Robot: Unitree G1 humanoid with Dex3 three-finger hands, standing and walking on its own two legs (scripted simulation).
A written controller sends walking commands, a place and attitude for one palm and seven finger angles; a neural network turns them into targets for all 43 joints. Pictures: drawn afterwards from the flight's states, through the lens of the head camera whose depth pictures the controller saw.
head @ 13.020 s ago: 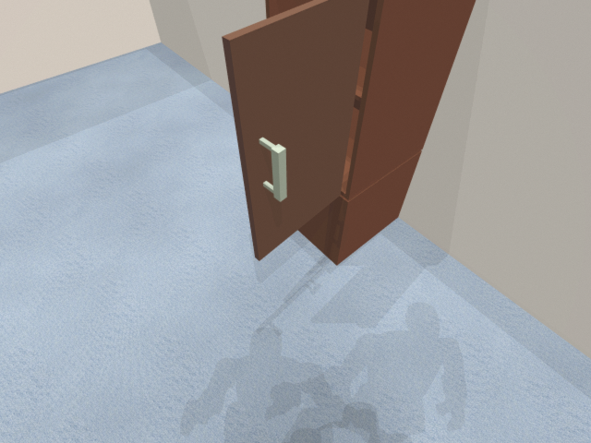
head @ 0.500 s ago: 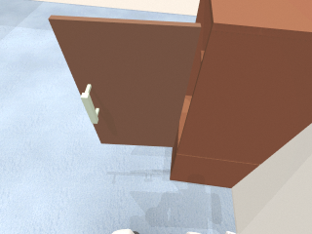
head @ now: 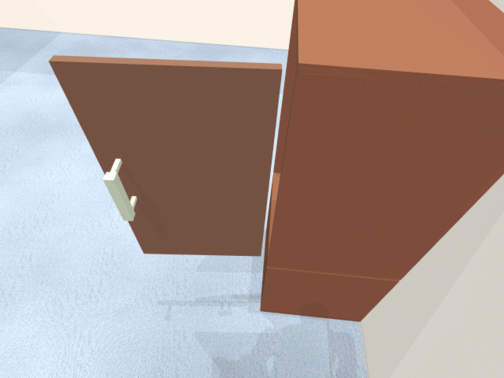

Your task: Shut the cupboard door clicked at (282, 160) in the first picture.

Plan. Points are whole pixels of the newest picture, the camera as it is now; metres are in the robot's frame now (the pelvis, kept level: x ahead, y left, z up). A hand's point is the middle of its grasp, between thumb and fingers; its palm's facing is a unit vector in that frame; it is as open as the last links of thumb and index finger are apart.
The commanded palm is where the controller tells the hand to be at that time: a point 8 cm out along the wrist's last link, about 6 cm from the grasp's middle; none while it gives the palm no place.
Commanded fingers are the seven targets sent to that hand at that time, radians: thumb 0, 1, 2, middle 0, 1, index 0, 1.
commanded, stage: come to a stop and stand still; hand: left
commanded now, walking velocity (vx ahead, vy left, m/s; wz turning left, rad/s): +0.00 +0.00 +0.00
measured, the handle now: (123, 190) +0.47 +0.29 -0.02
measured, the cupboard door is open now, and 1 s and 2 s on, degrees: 95 95 95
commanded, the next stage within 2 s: look again from close up in 0.42 s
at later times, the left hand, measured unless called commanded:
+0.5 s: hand out of the picture +0.00 +0.16 -0.18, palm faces +0.04 -0.99 -0.14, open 7.4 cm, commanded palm none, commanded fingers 0.00 0.90 0.90 -0.20 -0.30 -0.20 -0.30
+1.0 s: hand out of the picture +0.03 +0.22 -0.17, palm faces -0.02 -0.97 -0.25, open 7.4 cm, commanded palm none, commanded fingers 0.00 0.90 0.90 -0.20 -0.30 -0.20 -0.30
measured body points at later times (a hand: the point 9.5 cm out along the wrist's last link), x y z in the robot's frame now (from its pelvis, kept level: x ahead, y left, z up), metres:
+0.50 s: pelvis +0.02 +0.00 +0.00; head +0.04 +0.02 +0.45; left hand +0.00 +0.21 -0.17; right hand +0.02 -0.22 -0.15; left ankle -0.01 +0.12 -0.74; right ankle -0.03 -0.11 -0.74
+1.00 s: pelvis +0.00 +0.03 -0.01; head +0.01 +0.01 +0.44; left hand +0.03 +0.27 -0.15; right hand +0.01 -0.20 -0.17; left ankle -0.01 +0.12 -0.74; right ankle -0.03 -0.11 -0.74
